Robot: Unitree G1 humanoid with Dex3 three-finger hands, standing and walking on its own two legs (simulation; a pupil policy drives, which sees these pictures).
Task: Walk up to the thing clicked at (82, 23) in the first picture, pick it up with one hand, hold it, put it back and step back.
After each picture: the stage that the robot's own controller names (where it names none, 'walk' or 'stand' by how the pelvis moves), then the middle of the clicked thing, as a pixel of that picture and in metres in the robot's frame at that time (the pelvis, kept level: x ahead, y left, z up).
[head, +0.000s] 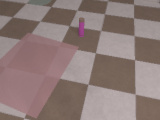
stand; (81, 27) +1.66 +0.04 -0.65
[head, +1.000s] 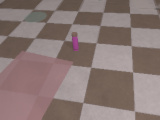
walk; (75, 41) +1.52 +0.23 -0.63
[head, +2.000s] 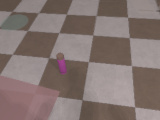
walk; (61, 64) +0.99 +0.30 -0.65
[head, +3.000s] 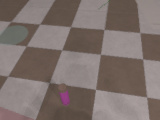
walk; (64, 95) +0.65 +0.22 -0.64
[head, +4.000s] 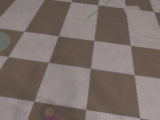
stand; (51, 119) +0.46 +0.21 -0.63
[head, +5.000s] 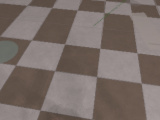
stand; out of the picture +0.43 +0.19 -0.65
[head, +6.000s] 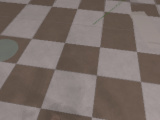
stand; out of the picture +0.44 +0.19 -0.66
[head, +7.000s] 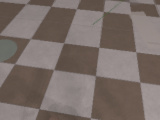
stand; out of the picture +0.43 +0.20 -0.66
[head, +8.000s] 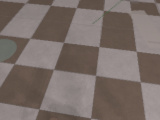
stand; out of the picture +0.42 +0.20 -0.66
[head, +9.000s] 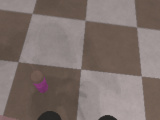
go down; (40, 82) +0.46 +0.23 -0.46
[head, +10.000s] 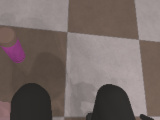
go down; (12, 47) +0.48 +0.29 -0.26
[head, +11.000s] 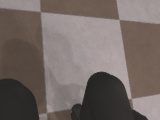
close in; out of the picture +0.46 +0.32 -0.19
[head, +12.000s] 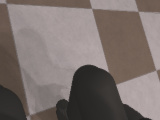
close; out of the picture +0.45 +0.34 -0.15
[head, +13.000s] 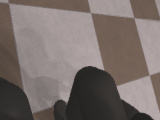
lift; out of the picture +0.42 +0.33 -0.16
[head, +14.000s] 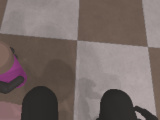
lift; (8, 70) +0.34 +0.25 -0.02
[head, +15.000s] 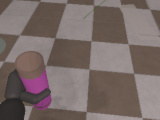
hold; (37, 85) +0.33 +0.16 +0.07
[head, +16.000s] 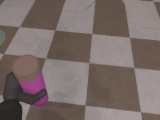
hold; (34, 85) +0.33 +0.17 +0.03
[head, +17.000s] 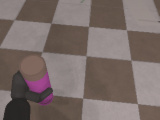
crouch; (39, 84) +0.35 +0.15 +0.01
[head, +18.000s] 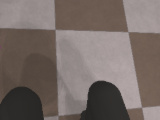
lower; out of the picture +0.48 +0.28 -0.05
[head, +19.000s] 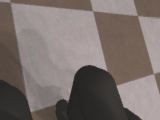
lower; out of the picture +0.43 +0.36 -0.15
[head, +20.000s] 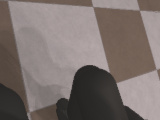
lower; out of the picture +0.43 +0.34 -0.16
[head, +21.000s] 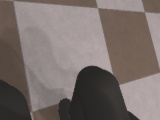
lower; out of the picture +0.42 +0.33 -0.16
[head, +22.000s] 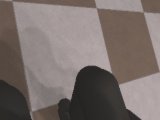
lower; out of the picture +0.42 +0.34 -0.16
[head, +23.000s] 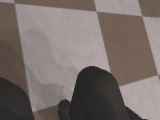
open; out of the picture +0.42 +0.32 -0.16
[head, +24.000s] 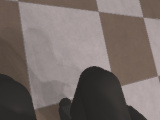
stand; out of the picture +0.42 +0.33 -0.16
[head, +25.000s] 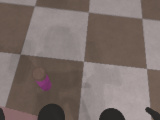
walk; (42, 80) +0.45 +0.23 -0.43
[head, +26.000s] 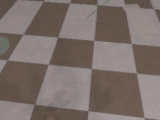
stand; out of the picture +0.41 +0.20 -0.60
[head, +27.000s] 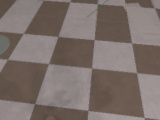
stand; out of the picture +0.41 +0.21 -0.60
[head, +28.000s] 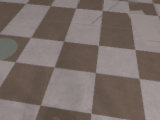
stand; out of the picture +0.43 +0.19 -0.65
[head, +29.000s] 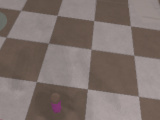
walk; (56, 103) +0.47 +0.15 -0.64
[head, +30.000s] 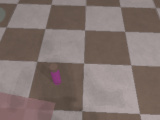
walk; (55, 74) +0.71 +0.24 -0.62
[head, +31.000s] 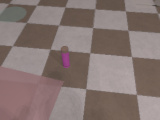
stand; (65, 57) +1.03 +0.21 -0.63
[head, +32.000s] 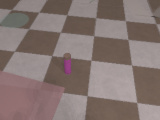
stand; (67, 64) +1.03 +0.17 -0.64
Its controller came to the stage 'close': yes
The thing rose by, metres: 0.67
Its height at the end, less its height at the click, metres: +0.00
